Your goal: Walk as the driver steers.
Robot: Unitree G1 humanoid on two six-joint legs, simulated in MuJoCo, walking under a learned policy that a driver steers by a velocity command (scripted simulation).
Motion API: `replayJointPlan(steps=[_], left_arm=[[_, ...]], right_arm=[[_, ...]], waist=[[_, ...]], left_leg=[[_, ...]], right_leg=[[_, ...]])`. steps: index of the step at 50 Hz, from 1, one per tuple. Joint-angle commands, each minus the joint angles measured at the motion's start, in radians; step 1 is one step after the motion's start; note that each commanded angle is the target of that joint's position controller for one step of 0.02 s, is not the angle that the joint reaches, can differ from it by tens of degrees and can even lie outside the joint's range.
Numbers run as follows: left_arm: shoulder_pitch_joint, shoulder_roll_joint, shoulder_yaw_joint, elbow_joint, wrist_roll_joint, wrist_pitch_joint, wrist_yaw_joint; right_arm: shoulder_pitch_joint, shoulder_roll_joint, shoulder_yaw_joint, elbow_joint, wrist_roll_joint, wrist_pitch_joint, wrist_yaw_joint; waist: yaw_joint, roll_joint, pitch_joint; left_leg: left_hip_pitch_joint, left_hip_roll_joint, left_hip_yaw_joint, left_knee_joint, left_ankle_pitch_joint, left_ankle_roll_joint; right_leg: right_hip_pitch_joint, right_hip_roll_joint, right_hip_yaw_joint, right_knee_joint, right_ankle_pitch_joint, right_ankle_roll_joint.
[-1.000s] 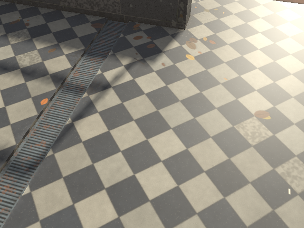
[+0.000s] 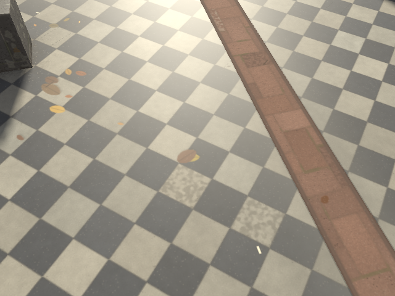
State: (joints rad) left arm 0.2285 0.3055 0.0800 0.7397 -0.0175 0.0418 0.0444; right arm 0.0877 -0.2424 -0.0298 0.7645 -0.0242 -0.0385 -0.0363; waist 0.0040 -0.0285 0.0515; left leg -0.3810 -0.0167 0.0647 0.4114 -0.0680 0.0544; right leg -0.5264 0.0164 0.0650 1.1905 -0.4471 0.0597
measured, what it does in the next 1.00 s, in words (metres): walks ahead: right foot, then left foot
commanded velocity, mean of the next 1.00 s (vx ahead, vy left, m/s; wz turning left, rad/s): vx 0.35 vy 0.00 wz -0.06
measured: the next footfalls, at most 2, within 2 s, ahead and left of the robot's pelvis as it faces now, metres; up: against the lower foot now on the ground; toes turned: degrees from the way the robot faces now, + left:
right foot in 0.26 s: +0.03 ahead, -0.14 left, +0.00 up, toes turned -11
left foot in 0.80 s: +0.44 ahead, -0.02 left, +0.00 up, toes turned -3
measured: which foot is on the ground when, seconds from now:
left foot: down 0.00-0.26, up 0.28-0.78, down 0.80-1.00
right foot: up 0.00-0.24, down 0.26-0.78, up 0.80-1.00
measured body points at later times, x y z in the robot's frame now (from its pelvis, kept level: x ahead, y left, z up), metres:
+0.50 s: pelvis +0.08 -0.07 +0.02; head +0.09 -0.12 +0.47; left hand +0.15 +0.19 -0.08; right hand +0.19 -0.37 -0.10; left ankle +0.25 +0.08 -0.65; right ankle -0.01 -0.13 -0.73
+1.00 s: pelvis +0.38 -0.08 +0.01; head +0.41 -0.08 +0.45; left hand +0.53 +0.18 -0.09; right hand +0.49 -0.35 -0.11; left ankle +0.40 -0.02 -0.73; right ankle +0.40 -0.25 -0.65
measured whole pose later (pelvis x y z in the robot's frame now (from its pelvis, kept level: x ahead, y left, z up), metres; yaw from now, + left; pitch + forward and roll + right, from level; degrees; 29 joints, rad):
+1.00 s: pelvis +0.38 -0.08 +0.01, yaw +2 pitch +2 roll +2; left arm 0.21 0.27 0.03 0.67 0.01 -0.12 0.01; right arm 0.27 -0.28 -0.06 0.75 0.01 -0.06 0.02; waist -0.01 -0.02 0.02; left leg -0.24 -0.15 -0.04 0.36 -0.15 0.12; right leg -0.62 -0.10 0.09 1.15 -0.31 0.03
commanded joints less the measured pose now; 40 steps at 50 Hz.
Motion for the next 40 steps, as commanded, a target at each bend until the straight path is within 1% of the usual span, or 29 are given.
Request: replayJointPlan(steps=[1, 2, 4, 5, 7, 9, 10, 11, 12, 13, 14, 15, 16, 17, 18, 19, 20, 21, 23, 27, 31, 33, 34, 35, 36, 37, 38, 39, 40], left_arm=[[0.083, 0.024, 0.003, -0.067, 0.002, 0.001, 0.002], [0.059, 0.024, -0.001, -0.084, 0.005, -0.002, 0.0], [0.032, 0.027, -0.005, -0.107, 0.007, -0.004, -0.008], [0.04, 0.033, -0.004, -0.11, 0.005, -0.006, -0.015], [0.05, 0.051, 0.001, -0.112, 0.003, -0.009, -0.029], [0.07, 0.068, 0.009, -0.106, 0.001, -0.011, -0.042], [0.098, 0.069, 0.014, -0.093, 0.0, -0.012, -0.048], [0.148, 0.064, 0.019, -0.065, -0.002, -0.013, -0.051], [0.231, 0.065, 0.028, -0.018, -0.001, -0.015, -0.05], [0.318, 0.09, 0.041, 0.016, -0.006, -0.019, -0.041], [0.316, 0.183, 0.048, -0.019, 0.0, -0.032, -0.034], [0.262, 0.21, 0.049, -0.062, 0.024, -0.069, -0.043], [0.175, 0.178, 0.037, -0.082, 0.027, -0.099, -0.04], [0.128, 0.139, 0.025, -0.087, 0.016, -0.114, -0.037], [0.11, 0.103, 0.013, -0.086, 0.012, -0.117, -0.036], [0.124, 0.085, 0.005, -0.08, 0.013, -0.119, -0.034], [0.156, 0.072, 0.0, -0.069, 0.015, -0.123, -0.033], [0.189, 0.067, -0.001, -0.057, 0.016, -0.127, -0.031], [0.24, 0.068, -0.002, -0.034, 0.021, -0.129, -0.029], [0.264, 0.075, -0.003, -0.009, 0.03, -0.13, -0.024], [0.284, 0.083, -0.003, 0.021, 0.027, -0.131, -0.02], [0.293, 0.087, -0.002, 0.036, 0.022, -0.124, -0.018], [0.291, 0.09, -0.002, 0.041, 0.019, -0.12, -0.015], [0.279, 0.097, -0.002, 0.042, 0.018, -0.117, -0.012], [0.267, 0.111, 0.001, 0.04, 0.018, -0.113, -0.007], [0.255, 0.126, 0.004, 0.037, 0.019, -0.107, 0.001], [0.238, 0.14, 0.006, 0.033, 0.023, -0.098, 0.008], [0.204, 0.155, 0.008, 0.027, 0.021, -0.097, 0.008], [0.188, 0.144, -0.001, 0.0, 0.033, -0.113, 0.005]], right_arm=[[-0.005, -0.144, -0.038, -0.052, 0.002, -0.005, -0.011], [0.003, -0.156, -0.043, -0.05, 0.006, -0.003, -0.014], [-0.006, -0.179, -0.052, -0.053, 0.01, 0.004, -0.016], [-0.01, -0.193, -0.058, -0.055, 0.016, 0.007, -0.013], [-0.02, -0.223, -0.07, -0.057, 0.035, 0.009, -0.003], [-0.015, -0.235, -0.078, -0.053, 0.052, 0.007, 0.006], [-0.02, -0.234, -0.079, -0.052, 0.061, 0.008, 0.01], [-0.027, -0.221, -0.077, -0.05, 0.066, 0.01, 0.012], [-0.023, -0.183, -0.07, -0.048, 0.062, 0.013, 0.013], [-0.045, -0.118, -0.055, -0.057, 0.05, 0.014, 0.024], [-0.06, -0.039, -0.034, -0.09, 0.034, 0.005, 0.043], [-0.151, -0.114, -0.055, -0.135, 0.05, -0.028, 0.05], [-0.143, -0.174, -0.071, -0.134, 0.066, -0.049, 0.053], [-0.094, -0.19, -0.077, -0.102, 0.052, -0.06, 0.052], [-0.056, -0.179, -0.076, -0.064, 0.03, -0.063, 0.05], [-0.045, -0.165, -0.074, -0.045, 0.019, -0.061, 0.052], [-0.044, -0.148, -0.071, -0.033, 0.024, -0.058, 0.058], [-0.045, -0.133, -0.067, -0.027, 0.031, -0.053, 0.062], [-0.064, -0.114, -0.06, -0.026, 0.039, -0.046, 0.067], [-0.122, -0.095, -0.046, -0.046, 0.052, -0.041, 0.083], [-0.203, -0.072, -0.026, -0.083, 0.058, -0.052, 0.108], [-0.236, -0.061, -0.017, -0.105, 0.057, -0.06, 0.123], [-0.246, -0.058, -0.014, -0.116, 0.056, -0.063, 0.13], [-0.241, -0.061, -0.015, -0.123, 0.055, -0.066, 0.135], [-0.217, -0.075, -0.02, -0.126, 0.053, -0.066, 0.137], [-0.164, -0.097, -0.03, -0.121, 0.051, -0.063, 0.135], [-0.051, -0.137, -0.048, -0.101, 0.052, -0.058, 0.13], [0.118, -0.186, -0.072, -0.067, 0.055, -0.054, 0.117], [0.295, -0.248, -0.092, -0.041, 0.046, -0.042, 0.093]], waist=[[0.007, 0.132, -0.136], [-0.001, 0.127, -0.151], [-0.005, 0.13, -0.17], [-0.002, 0.139, -0.184], [0.006, 0.172, -0.181], [0.02, 0.182, -0.168], [0.04, 0.173, -0.162], [0.066, 0.155, -0.156], [0.089, 0.112, -0.149], [0.114, -0.033, -0.098], [0.076, -0.224, -0.026], [0.089, -0.178, 0.029], [0.04, -0.135, 0.071], [0.005, -0.123, 0.06], [-0.006, -0.107, 0.022], [-0.001, -0.101, -0.001], [0.006, -0.093, -0.019], [0.015, -0.088, -0.028], [0.034, -0.085, -0.023], [0.064, -0.092, 0.03], [0.099, -0.07, 0.093], [0.108, -0.063, 0.106], [0.106, -0.064, 0.104], [0.092, -0.074, 0.086], [0.07, -0.098, 0.044], [0.038, -0.128, -0.014], [-0.023, -0.146, -0.091], [-0.116, -0.126, -0.182], [-0.187, -0.029, -0.301]], left_leg=[[0.129, 0.274, -0.193, -0.186, 0.063, 0.221], [0.154, 0.297, -0.193, -0.187, 0.065, 0.233], [0.167, 0.318, -0.169, -0.19, 0.042, 0.233], [0.155, 0.318, -0.152, -0.204, -0.047, 0.221], [0.111, 0.314, -0.131, -0.235, -0.234, 0.191], [0.087, 0.33, -0.123, -0.247, -0.362, 0.161], [0.073, 0.329, -0.109, -0.233, -0.418, 0.138], [0.04, 0.311, -0.076, -0.194, -0.477, 0.108], [-0.016, 0.261, -0.02, -0.092, -0.532, 0.064], [-0.177, 0.179, 0.072, 0.183, -0.548, 0.002], [-0.492, 0.062, 0.076, 0.543, -0.551, -0.053], [-0.609, 0.039, -0.113, 0.609, -0.461, -0.022], [-0.629, 0.065, -0.149, 0.62, -0.317, -0.001], [-0.606, 0.091, -0.147, 0.588, -0.199, -0.003], [-0.549, 0.107, -0.139, 0.555, -0.118, -0.017], [-0.506, 0.104, -0.118, 0.544, -0.046, -0.031], [-0.48, 0.099, -0.102, 0.54, 0.012, -0.039], [-0.473, 0.098, -0.093, 0.526, 0.056, -0.043], [-0.48, 0.095, -0.082, 0.492, 0.112, -0.046], [-0.456, 0.084, -0.074, 0.377, 0.189, -0.047], [-0.444, 0.061, -0.043, 0.24, 0.189, -0.023], [-0.437, 0.041, -0.016, 0.184, 0.144, -0.002], [-0.419, 0.029, 0.003, 0.163, 0.113, 0.012], [-0.374, 0.008, 0.026, 0.146, 0.077, 0.031], [-0.309, -0.022, 0.055, 0.151, 0.035, 0.051], [-0.235, -0.057, 0.08, 0.165, -0.011, 0.072], [-0.106, -0.091, 0.091, 0.167, -0.04, 0.095], [0.147, -0.103, 0.068, 0.102, 0.042, 0.132], [0.511, 0.057, -0.17, 0.111, 0.045, 0.195]], right_leg=[[-0.006, -0.054, -0.027, -0.068, 0.042, 0.011], [-0.009, -0.07, -0.025, -0.108, 0.051, 0.009], [0.022, -0.088, -0.034, -0.189, 0.074, -0.001], [0.056, -0.09, -0.052, -0.235, 0.08, -0.012], [0.134, -0.079, -0.094, -0.324, 0.084, -0.042], [0.206, -0.067, -0.125, -0.425, 0.077, -0.084], [0.26, -0.055, -0.146, -0.51, 0.097, -0.109], [0.338, -0.031, -0.177, -0.605, 0.127, -0.135], [0.433, 0.006, -0.193, -0.674, 0.099, -0.16], [0.526, -0.086, -0.01, -0.805, -0.046, -0.219], [0.563, -0.334, 0.467, -0.928, -0.299, -0.338], [0.478, -0.392, 0.688, -1.094, -0.45, -0.414], [0.481, -0.373, 0.626, -1.117, -0.359, -0.376], [0.493, -0.339, 0.506, -1.083, -0.186, -0.326], [0.503, -0.295, 0.396, -1.063, -0.055, -0.283], [0.507, -0.261, 0.312, -1.061, 0.05, -0.262], [0.519, -0.241, 0.254, -1.059, 0.142, -0.248], [0.541, -0.231, 0.205, -1.056, 0.229, -0.238], [0.569, -0.221, 0.132, -1.056, 0.339, -0.219], [0.557, -0.214, 0.028, -1.078, 0.412, -0.194], [0.593, -0.237, -0.042, -1.087, 0.485, -0.187], [0.639, -0.253, -0.075, -1.059, 0.583, -0.185], [0.658, -0.26, -0.092, -1.034, 0.669, -0.184], [0.67, -0.261, -0.114, -0.988, 0.834, -0.178], [0.687, -0.263, -0.13, -0.922, 1.064, -0.17], [0.715, -0.263, -0.142, -0.832, 1.293, -0.158], [0.715, -0.256, -0.153, -0.682, 1.444, -0.146], [0.614, -0.233, -0.179, -0.465, 1.447, -0.121], [0.324, -0.195, -0.166, -0.16, 1.093, -0.094]])
Keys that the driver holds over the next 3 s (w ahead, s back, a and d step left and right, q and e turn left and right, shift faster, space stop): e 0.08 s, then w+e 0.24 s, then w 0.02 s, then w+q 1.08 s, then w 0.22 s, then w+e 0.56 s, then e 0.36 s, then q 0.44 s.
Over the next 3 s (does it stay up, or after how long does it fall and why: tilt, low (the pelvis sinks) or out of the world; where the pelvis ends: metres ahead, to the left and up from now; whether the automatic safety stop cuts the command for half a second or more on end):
stays up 1.23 0.07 -0.01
